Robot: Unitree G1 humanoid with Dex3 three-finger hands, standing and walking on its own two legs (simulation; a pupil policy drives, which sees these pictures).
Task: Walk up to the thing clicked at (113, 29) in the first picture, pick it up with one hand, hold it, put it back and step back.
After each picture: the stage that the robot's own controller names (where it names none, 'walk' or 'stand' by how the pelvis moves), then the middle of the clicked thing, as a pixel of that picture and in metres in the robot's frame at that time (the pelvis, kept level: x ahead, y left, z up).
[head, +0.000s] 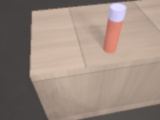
stand; (113, 30) +0.65 -0.15 +0.02
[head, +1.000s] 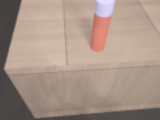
sink last; (100, 26) +0.59 -0.07 +0.05
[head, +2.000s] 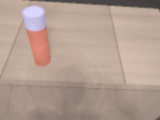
rise first; (38, 40) +0.50 +0.18 +0.05
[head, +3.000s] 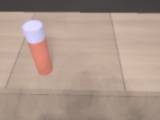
stand; (39, 51) +0.49 +0.19 +0.03
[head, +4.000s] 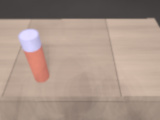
stand; (36, 58) +0.48 +0.20 +0.02
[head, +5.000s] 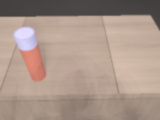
stand; (32, 57) +0.47 +0.21 +0.02
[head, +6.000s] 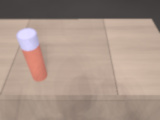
stand; (34, 57) +0.48 +0.21 +0.01
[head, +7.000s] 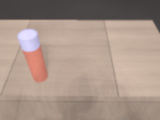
stand; (34, 58) +0.48 +0.21 +0.01
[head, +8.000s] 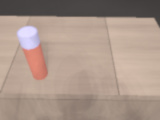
rise first; (34, 56) +0.48 +0.21 +0.01
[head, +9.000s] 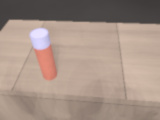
rise first; (45, 56) +0.49 +0.20 +0.02
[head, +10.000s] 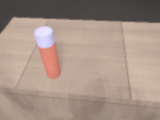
go down; (49, 55) +0.49 +0.18 +0.02
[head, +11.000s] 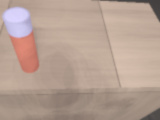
go down; (24, 45) +0.47 +0.18 +0.06
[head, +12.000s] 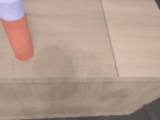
close in; (17, 30) +0.49 +0.18 +0.08
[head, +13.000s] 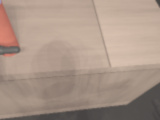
close; out of the picture +0.50 +0.20 +0.10
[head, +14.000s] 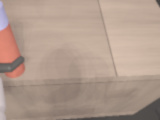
lift; (3, 44) +0.44 +0.22 +0.09
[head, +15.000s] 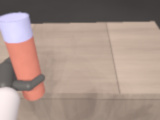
lift; (25, 61) +0.33 +0.17 +0.19
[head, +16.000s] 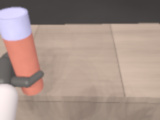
hold; (24, 57) +0.33 +0.17 +0.20
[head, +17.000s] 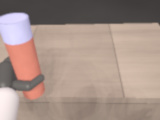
crouch; (25, 61) +0.33 +0.17 +0.18
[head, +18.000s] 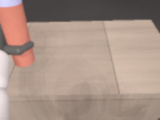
crouch; (15, 28) +0.43 +0.20 +0.22
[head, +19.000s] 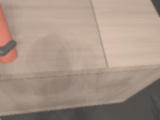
lower; out of the picture +0.49 +0.21 +0.08
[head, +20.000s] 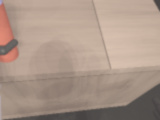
lower; out of the picture +0.50 +0.20 +0.10
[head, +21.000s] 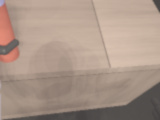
lower; out of the picture +0.50 +0.20 +0.10
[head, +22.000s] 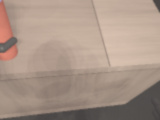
lower; out of the picture +0.50 +0.20 +0.10
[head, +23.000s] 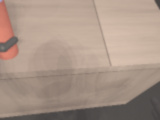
loosen; out of the picture +0.50 +0.20 +0.10
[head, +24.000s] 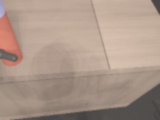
withdraw; (0, 33) +0.48 +0.20 +0.09
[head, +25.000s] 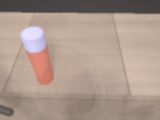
sink last; (40, 59) +0.44 +0.18 +0.06
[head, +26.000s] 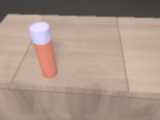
stand; (45, 53) +0.48 +0.19 +0.06
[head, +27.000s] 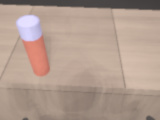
stand; (36, 49) +0.46 +0.19 +0.07
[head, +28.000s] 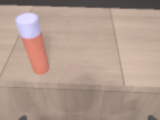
stand; (35, 47) +0.47 +0.19 +0.08
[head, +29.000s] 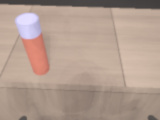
stand; (35, 48) +0.47 +0.19 +0.08
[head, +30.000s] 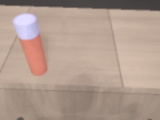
stand; (33, 48) +0.47 +0.19 +0.08
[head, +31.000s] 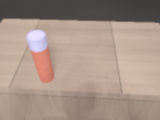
stand; (42, 59) +0.48 +0.19 +0.02
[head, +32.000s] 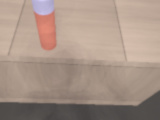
walk; (46, 24) +0.56 +0.14 +0.03
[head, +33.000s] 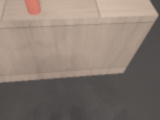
walk; out of the picture +0.79 +0.26 +0.04
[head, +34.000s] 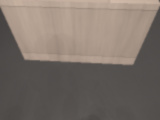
stand; out of the picture +1.10 +0.21 +0.04
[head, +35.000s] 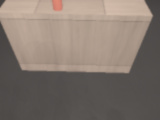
stand; out of the picture +1.09 +0.18 +0.02
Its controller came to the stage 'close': yes
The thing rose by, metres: 0.20
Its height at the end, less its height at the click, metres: +0.00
